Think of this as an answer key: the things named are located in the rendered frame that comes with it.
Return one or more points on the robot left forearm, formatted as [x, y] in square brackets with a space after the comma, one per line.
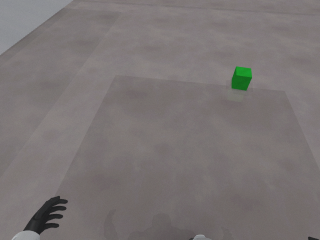
[26, 235]

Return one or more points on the robot left hand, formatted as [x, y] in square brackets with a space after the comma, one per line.
[38, 222]

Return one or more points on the carton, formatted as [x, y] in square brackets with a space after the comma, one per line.
[241, 78]

